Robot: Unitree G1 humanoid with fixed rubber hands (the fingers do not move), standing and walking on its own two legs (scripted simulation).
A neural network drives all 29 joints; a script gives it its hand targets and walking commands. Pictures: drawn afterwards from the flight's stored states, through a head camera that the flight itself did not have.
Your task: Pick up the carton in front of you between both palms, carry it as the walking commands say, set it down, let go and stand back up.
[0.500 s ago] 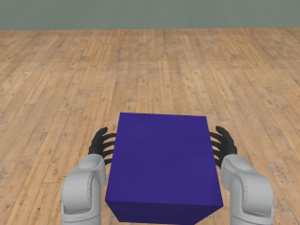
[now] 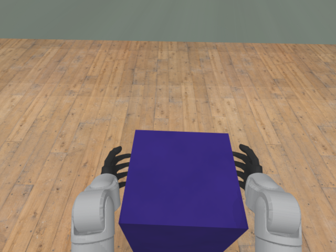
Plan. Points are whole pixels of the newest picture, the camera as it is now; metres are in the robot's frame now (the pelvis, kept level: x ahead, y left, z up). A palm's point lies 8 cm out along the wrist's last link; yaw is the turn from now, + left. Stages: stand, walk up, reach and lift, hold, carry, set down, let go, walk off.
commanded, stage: carry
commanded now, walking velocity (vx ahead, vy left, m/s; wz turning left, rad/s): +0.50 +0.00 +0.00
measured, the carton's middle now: (178, 197) +0.27 +0.00 +0.00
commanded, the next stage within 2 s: none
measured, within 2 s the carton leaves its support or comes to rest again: neither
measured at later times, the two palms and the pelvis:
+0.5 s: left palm (141, 85) +0.59 +0.11 +0.09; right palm (234, 86) +0.60 -0.19 +0.09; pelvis +0.32 -0.04 +0.01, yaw +1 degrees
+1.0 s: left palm (143, 53) +0.79 +0.13 +0.09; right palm (221, 54) +0.79 -0.17 +0.10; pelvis +0.52 -0.02 +0.02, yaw -1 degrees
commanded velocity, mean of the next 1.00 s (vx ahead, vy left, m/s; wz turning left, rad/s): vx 0.18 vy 0.00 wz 0.00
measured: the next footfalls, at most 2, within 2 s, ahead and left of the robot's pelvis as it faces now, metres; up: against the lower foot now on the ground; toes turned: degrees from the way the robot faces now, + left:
right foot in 0.42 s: +0.44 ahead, -0.13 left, +0.00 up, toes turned -12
left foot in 0.76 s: +0.54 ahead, +0.08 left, +0.00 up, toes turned -7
